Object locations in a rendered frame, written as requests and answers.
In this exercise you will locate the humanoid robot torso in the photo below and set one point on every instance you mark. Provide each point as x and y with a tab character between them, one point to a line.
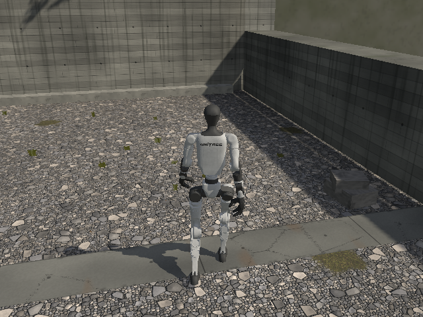
211	153

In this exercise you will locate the left robot upper arm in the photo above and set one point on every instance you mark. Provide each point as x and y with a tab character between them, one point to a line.
188	149

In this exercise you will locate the robot left hand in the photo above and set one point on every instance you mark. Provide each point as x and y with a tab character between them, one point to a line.
181	181

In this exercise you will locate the robot left foot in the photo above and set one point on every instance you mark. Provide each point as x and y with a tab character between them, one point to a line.
194	279

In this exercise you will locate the right robot upper arm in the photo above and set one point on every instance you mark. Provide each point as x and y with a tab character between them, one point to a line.
234	151

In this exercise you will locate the robot right hand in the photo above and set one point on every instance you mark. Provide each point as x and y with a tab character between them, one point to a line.
240	207

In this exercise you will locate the left robot forearm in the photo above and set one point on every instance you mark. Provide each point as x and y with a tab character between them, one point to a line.
183	170

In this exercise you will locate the right robot forearm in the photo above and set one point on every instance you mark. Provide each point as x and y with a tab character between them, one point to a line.
238	181

